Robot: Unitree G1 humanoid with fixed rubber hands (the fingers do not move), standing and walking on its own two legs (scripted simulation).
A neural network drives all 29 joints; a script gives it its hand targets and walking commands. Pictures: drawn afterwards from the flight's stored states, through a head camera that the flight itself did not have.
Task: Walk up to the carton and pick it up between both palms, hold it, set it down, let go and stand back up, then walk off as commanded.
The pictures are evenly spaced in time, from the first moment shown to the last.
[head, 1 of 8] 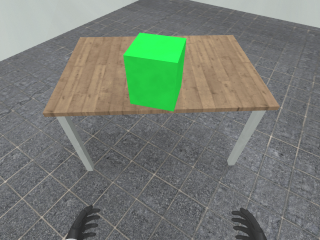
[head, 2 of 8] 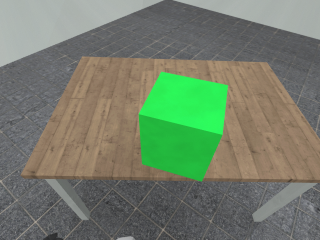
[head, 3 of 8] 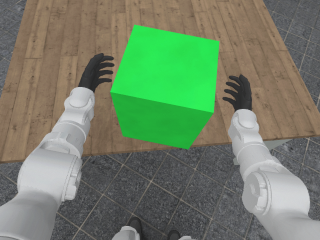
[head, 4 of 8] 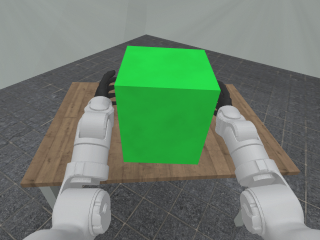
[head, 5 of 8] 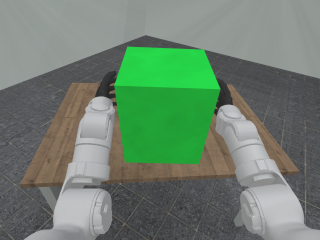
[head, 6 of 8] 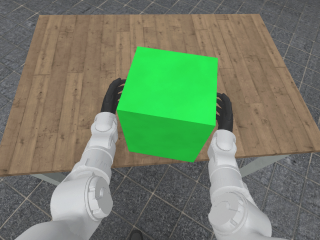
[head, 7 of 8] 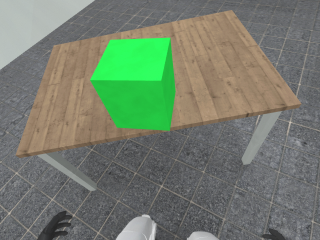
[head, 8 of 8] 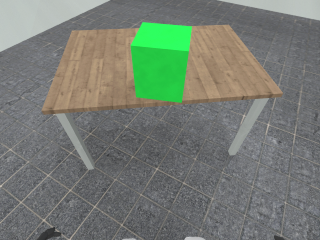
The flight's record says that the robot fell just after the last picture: no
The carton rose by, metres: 0.22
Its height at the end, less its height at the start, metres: +0.00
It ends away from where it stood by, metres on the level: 0.01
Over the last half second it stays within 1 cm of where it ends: yes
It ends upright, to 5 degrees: yes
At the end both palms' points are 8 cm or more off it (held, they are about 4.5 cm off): yes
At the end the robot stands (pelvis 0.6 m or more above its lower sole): yes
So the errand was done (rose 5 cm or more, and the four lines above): yes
